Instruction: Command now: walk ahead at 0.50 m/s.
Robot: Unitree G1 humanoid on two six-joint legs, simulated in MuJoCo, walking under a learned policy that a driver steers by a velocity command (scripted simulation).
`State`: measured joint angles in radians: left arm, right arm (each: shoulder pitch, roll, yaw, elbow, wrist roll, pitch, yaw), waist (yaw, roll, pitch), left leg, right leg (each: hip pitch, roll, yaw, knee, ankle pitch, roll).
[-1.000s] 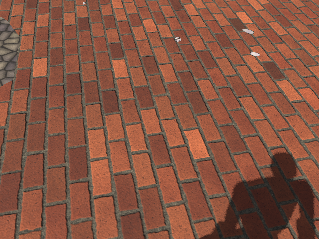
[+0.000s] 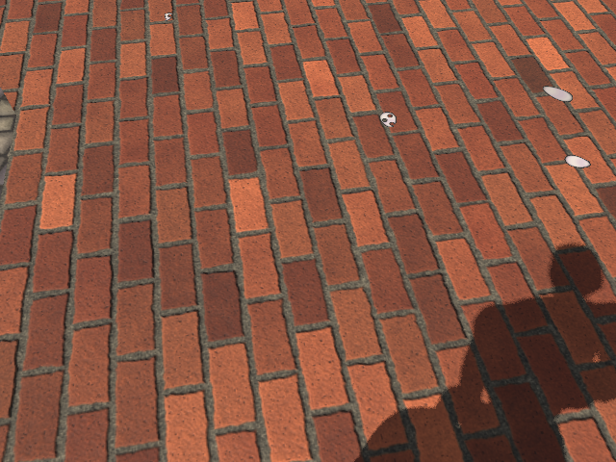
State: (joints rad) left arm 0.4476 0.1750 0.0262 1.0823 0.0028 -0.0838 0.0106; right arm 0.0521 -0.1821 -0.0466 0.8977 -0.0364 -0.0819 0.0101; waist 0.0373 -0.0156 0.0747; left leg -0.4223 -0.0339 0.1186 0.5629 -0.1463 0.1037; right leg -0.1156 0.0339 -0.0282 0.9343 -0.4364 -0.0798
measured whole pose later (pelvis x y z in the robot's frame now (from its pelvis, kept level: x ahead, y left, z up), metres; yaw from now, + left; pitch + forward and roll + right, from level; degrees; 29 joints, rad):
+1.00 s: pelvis +0.46 +0.00 +0.00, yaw +18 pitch +0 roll -1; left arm 0.30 0.21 0.06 0.94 0.01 -0.04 0.04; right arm 0.12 -0.19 -0.06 0.84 -0.04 -0.02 0.02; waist 0.01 -0.01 0.09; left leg -0.43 -0.03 0.10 0.60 -0.17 0.11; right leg -0.19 -0.09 -0.28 0.79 -0.51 0.00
